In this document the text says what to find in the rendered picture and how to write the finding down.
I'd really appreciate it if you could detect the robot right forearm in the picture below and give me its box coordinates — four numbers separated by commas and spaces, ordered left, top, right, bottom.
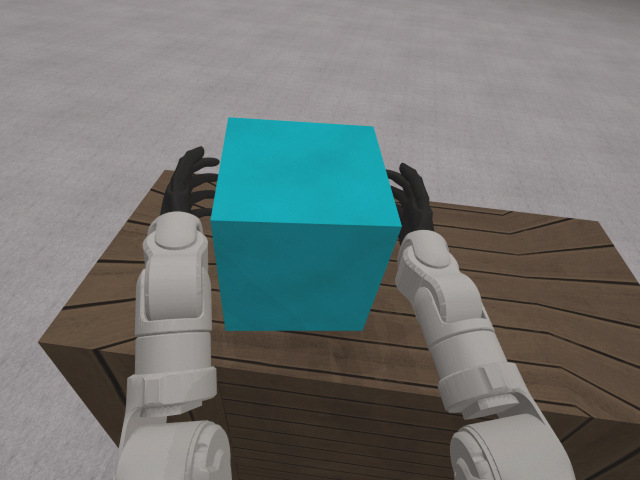
395, 230, 576, 480

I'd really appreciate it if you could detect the robot left hand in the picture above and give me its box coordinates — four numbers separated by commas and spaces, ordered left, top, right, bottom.
160, 146, 220, 218

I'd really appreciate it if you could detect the robot right hand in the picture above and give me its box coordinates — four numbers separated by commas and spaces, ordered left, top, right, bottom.
386, 163, 435, 246

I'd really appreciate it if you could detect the robot left upper arm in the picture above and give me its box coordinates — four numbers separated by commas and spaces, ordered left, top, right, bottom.
115, 420, 232, 480

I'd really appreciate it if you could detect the robot left forearm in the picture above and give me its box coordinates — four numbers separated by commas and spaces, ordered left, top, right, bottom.
113, 211, 217, 480

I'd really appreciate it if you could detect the carton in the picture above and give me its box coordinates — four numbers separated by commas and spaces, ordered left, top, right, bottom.
210, 117, 402, 331

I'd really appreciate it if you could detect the pedestal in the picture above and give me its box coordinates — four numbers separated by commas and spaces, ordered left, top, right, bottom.
38, 170, 640, 480

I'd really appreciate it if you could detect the robot right upper arm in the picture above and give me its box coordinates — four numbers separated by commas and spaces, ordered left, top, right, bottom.
450, 414, 574, 480

